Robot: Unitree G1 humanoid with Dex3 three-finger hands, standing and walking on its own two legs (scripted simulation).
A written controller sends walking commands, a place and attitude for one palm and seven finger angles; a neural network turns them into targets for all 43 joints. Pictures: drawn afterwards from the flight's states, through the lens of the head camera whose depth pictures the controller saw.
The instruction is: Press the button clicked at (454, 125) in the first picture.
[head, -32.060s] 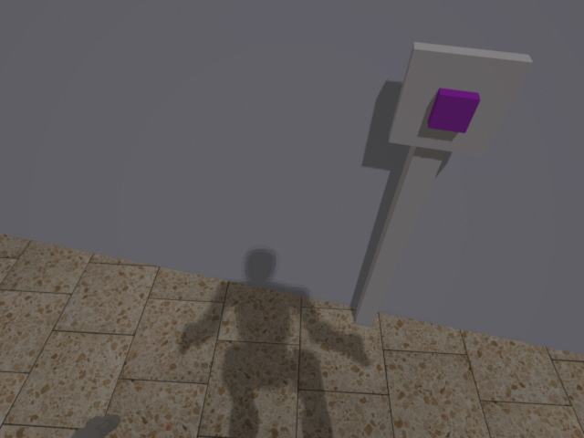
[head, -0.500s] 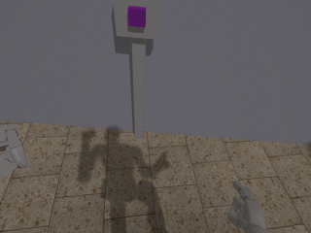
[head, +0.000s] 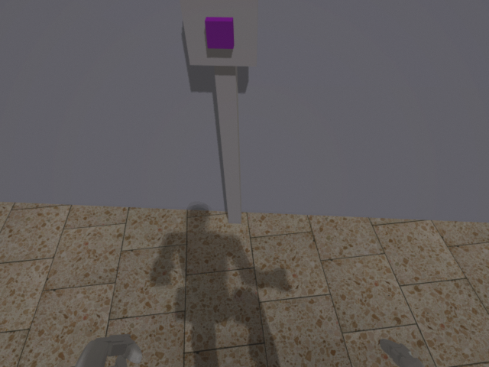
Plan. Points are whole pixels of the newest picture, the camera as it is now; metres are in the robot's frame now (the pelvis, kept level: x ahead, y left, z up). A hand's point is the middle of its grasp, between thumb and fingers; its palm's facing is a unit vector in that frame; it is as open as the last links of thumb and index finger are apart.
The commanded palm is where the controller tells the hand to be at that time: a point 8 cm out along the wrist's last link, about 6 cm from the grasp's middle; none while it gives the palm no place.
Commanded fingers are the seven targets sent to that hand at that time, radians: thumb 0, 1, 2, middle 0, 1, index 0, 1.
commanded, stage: let the arm hang, fingers relaxed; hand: left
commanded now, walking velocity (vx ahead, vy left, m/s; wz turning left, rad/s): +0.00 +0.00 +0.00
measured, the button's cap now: (220, 32) +0.81 +0.09 +0.16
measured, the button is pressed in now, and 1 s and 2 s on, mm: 0 0 0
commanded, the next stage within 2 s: stand and wait in 0.88 s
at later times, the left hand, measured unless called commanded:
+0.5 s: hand out of the picture -0.05 +0.19 -0.15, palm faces +0.02 -0.97 -0.24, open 6.7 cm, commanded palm none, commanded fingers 0.00 0.90 0.90 -0.20 -0.30 -0.20 -0.30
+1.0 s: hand out of the picture -0.02 +0.14 -0.16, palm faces +0.03 -0.98 -0.17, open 7.3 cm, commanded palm none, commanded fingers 0.00 0.90 0.90 -0.20 -0.30 -0.20 -0.30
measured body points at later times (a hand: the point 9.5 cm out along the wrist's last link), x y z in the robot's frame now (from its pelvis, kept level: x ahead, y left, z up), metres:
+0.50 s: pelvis -0.01 +0.00 +0.01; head +0.00 -0.01 +0.46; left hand -0.05 +0.24 -0.14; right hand -0.02 -0.21 -0.15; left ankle +0.03 +0.09 -0.73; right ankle -0.02 -0.12 -0.73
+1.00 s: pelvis -0.01 -0.02 +0.01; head +0.00 -0.02 +0.46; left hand -0.02 +0.19 -0.15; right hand -0.05 -0.22 -0.15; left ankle +0.03 +0.09 -0.73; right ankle -0.02 -0.12 -0.73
